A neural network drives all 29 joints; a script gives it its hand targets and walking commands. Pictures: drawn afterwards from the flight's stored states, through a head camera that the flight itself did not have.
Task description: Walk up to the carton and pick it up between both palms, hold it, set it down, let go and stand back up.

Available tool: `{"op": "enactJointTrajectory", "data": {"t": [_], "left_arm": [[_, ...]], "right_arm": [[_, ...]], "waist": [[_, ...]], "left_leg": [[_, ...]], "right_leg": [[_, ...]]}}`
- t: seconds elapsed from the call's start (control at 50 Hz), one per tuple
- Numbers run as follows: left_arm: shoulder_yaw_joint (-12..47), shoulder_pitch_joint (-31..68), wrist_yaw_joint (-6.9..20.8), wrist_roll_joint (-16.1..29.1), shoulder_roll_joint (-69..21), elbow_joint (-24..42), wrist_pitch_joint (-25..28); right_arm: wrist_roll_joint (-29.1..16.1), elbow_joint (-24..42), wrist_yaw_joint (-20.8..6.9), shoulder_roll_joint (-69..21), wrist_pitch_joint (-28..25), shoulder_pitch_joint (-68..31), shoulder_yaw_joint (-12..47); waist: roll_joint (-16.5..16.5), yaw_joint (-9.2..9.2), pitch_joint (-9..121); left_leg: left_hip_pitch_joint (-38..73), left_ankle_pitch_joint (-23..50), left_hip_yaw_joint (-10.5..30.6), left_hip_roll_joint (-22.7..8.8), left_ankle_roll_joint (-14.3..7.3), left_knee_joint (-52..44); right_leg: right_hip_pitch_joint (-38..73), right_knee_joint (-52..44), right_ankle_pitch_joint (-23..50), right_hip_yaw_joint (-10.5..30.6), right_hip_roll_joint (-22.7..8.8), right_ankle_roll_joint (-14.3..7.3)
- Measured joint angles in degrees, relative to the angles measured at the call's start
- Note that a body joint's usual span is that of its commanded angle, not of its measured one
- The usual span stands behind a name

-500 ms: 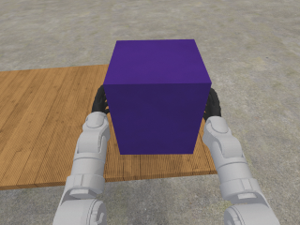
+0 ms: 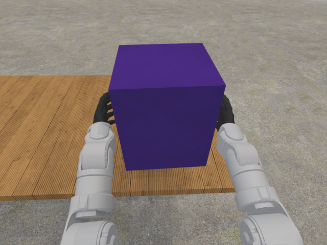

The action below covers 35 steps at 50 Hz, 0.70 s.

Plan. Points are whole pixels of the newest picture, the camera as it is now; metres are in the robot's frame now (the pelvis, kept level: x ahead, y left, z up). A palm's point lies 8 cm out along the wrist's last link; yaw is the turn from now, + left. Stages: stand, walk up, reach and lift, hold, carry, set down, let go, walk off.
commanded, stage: reach and lift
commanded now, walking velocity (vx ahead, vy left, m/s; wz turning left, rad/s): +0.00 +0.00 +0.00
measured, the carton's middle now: (163, 107) +0.40 -0.02 +0.16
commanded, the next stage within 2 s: hold in 0.22 s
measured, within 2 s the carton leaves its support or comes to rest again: neither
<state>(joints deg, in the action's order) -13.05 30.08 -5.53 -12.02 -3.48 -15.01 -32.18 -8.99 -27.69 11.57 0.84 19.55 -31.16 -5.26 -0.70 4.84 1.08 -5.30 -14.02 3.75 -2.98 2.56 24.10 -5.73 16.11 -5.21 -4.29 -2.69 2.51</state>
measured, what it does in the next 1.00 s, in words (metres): stands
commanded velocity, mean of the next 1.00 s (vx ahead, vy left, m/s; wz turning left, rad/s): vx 0.00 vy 0.00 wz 0.00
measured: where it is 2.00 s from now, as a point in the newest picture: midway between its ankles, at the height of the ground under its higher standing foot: outside the picture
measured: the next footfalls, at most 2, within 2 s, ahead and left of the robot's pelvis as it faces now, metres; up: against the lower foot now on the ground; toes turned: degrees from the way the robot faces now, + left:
none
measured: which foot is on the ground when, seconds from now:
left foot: down 0.00-1.00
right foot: down 0.00-1.00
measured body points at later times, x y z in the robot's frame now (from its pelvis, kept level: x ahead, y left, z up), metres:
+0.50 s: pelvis +0.00 -0.01 +0.00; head -0.04 +0.00 +0.45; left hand +0.38 +0.14 +0.16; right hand +0.37 -0.17 +0.14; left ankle +0.00 +0.14 -0.75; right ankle +0.04 -0.15 -0.75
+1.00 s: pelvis +0.00 +0.00 +0.00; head -0.05 +0.02 +0.45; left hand +0.36 +0.15 +0.18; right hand +0.36 -0.16 +0.17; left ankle +0.00 +0.14 -0.75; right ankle +0.04 -0.15 -0.75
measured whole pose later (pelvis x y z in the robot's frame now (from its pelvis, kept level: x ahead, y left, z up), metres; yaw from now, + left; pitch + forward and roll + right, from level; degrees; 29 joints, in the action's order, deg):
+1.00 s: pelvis +0.00 +0.00 +0.00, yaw +0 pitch -8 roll -2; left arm -14.4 29.8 -4.2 -14.4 -4.5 -5.6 -39.8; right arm -12.2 -22.0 13.4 1.7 24.9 -32.1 -2.8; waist -0.7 4.8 -0.6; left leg -1.9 -14.5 3.9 -3.2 2.5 23.9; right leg -2.1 15.5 -5.5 -4.4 -2.4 2.5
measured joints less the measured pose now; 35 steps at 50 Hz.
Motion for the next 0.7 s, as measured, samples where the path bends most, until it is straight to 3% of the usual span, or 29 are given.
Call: {"op": "enactJointTrajectory", "data": {"t": [0.46,0.7], "left_arm": [[-1.2,2.6,0.0,0.5,0.3,-1.3,-0.8],[-0.4,-0.9,0.3,1.0,0.1,5.6,-3.2]], "right_arm": [[-1.2,-0.7,0.8,1.2,1.2,-2.5,0.8],[-3.1,5.0,2.2,1.3,3.2,0.0,3.0]], "waist": [[1.3,-0.78,-0.5],[1.2,-0.29,-0.8]], "left_leg": [[-0.3,0.4,0.5,-0.3,0.3,-0.3],[0.2,-0.2,1.0,-0.4,0.3,0.3]], "right_leg": [[-0.4,0.2,0.0,-0.4,0.3,-0.3],[0.9,-0.3,-0.2,-0.9,0.4,-0.2]]}}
